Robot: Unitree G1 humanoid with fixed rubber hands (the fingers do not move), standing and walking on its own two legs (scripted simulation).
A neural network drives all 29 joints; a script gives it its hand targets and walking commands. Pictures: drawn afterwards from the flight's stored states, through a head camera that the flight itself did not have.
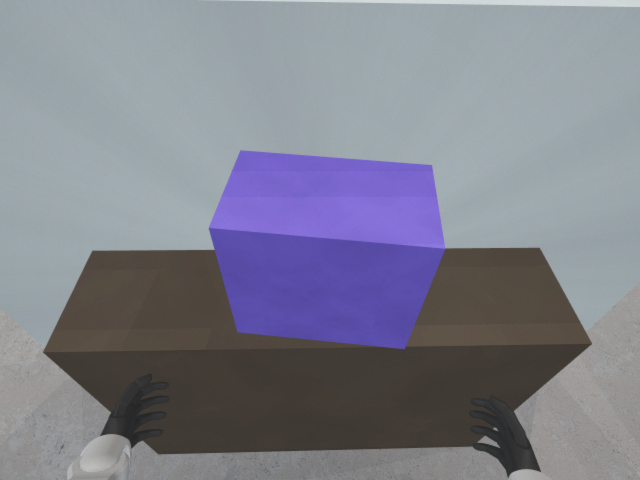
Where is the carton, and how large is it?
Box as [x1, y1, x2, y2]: [209, 150, 444, 348]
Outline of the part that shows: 240,150 209,226 211,238 237,331 404,348 444,250 444,243 431,165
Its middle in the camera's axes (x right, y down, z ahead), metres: +0.01 +0.02 +0.61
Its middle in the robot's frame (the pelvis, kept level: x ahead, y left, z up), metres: +0.45 -0.01 +0.01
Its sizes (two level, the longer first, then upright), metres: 0.285 0.164 0.256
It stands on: a pedestal, 0.65 m high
